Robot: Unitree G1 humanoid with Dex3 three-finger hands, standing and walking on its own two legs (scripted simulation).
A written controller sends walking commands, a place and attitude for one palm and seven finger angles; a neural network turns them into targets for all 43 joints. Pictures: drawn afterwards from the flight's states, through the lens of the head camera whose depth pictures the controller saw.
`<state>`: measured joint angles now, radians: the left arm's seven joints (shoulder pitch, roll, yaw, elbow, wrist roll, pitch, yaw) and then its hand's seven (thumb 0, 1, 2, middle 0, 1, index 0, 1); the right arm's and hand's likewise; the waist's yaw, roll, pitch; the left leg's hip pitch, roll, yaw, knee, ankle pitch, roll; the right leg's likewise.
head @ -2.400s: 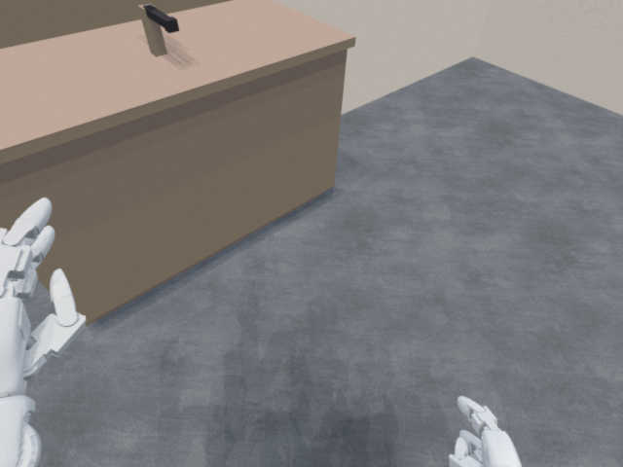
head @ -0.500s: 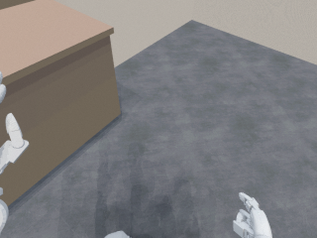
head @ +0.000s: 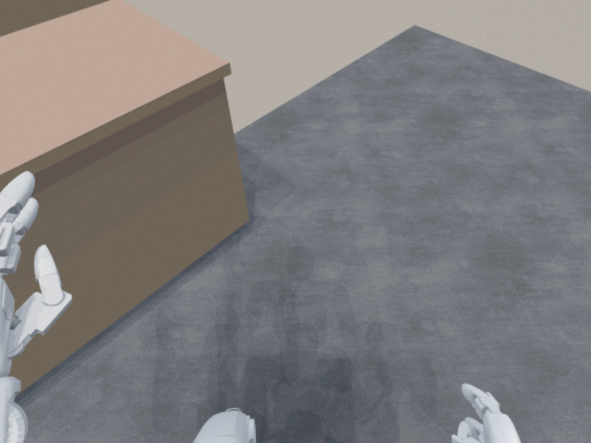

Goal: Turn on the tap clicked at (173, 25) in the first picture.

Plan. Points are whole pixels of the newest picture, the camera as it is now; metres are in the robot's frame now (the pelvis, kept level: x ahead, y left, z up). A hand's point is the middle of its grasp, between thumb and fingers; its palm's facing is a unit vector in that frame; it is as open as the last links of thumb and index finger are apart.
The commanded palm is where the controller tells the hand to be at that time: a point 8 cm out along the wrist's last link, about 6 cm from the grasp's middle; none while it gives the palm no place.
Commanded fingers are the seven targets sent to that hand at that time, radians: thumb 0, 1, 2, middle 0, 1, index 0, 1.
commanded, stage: turn to face it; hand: left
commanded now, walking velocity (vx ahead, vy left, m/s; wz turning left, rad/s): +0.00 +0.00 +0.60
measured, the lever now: out of the picture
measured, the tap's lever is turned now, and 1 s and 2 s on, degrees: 0 0 0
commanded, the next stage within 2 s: take the last steps up to it in 0.62 s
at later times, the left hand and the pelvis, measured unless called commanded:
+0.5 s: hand (6, 337) +0.18 +0.25 +0.18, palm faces +0.61 -0.65 -0.46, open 7.4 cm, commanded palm +0.14 +0.27 +0.18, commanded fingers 0.00 0.90 0.90 -0.20 -0.30 -0.20 -0.30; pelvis +0.05 -0.04 -0.01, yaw +14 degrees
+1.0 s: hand out of the picture +0.09 +0.25 +0.18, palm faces +0.75 -0.57 -0.35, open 7.4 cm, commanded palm +0.03 +0.26 +0.18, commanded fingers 0.00 0.90 0.90 -0.20 -0.30 -0.20 -0.30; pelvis +0.00 -0.06 +0.00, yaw +24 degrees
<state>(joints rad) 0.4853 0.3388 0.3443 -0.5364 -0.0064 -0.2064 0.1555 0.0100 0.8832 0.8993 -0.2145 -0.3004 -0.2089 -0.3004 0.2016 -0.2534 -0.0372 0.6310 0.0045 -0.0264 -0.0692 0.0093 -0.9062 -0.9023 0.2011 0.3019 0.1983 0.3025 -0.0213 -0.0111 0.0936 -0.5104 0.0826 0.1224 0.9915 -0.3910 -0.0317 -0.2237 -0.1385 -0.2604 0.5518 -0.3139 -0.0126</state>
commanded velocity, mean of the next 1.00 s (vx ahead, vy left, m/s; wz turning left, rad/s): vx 0.09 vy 0.03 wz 0.34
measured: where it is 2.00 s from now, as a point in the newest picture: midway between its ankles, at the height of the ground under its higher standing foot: outside the picture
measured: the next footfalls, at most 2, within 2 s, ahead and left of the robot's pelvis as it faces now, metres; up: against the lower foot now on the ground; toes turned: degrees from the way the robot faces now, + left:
left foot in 0.14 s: +0.12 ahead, +0.13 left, +0.00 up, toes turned +13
right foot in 0.50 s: +0.11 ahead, -0.14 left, +0.00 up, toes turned +9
